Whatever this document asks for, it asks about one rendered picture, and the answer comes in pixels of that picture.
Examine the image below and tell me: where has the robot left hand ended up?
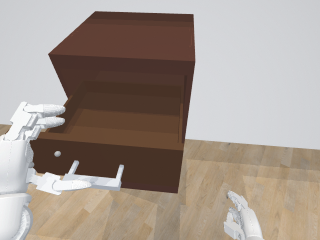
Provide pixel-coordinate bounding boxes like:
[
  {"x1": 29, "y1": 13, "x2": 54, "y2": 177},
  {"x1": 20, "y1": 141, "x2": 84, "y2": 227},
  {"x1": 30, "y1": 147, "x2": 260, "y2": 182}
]
[{"x1": 0, "y1": 101, "x2": 92, "y2": 196}]

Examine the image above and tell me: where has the robot right hand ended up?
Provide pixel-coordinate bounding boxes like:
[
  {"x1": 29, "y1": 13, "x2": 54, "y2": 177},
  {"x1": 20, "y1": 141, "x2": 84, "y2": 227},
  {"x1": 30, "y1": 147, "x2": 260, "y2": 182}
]
[{"x1": 223, "y1": 190, "x2": 263, "y2": 240}]

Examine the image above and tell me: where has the handle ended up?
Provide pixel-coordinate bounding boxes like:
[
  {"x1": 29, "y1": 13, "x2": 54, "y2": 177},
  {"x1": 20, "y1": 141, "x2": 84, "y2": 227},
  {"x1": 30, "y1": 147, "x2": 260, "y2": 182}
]
[{"x1": 62, "y1": 160, "x2": 124, "y2": 191}]

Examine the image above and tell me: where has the drawer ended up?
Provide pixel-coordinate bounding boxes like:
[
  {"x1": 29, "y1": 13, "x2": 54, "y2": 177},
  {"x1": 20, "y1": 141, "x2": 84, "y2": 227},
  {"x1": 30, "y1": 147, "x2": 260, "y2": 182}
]
[{"x1": 5, "y1": 79, "x2": 184, "y2": 187}]

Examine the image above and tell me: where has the robot left forearm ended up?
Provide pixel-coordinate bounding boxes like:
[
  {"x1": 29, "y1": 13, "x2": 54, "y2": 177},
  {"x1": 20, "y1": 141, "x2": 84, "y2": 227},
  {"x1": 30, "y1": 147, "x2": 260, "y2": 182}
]
[{"x1": 0, "y1": 193, "x2": 34, "y2": 240}]

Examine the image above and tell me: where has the cabinet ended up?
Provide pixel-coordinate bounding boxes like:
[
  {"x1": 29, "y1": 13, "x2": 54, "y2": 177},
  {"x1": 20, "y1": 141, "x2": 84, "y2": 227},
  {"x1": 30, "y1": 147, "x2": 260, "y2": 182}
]
[{"x1": 48, "y1": 11, "x2": 196, "y2": 194}]

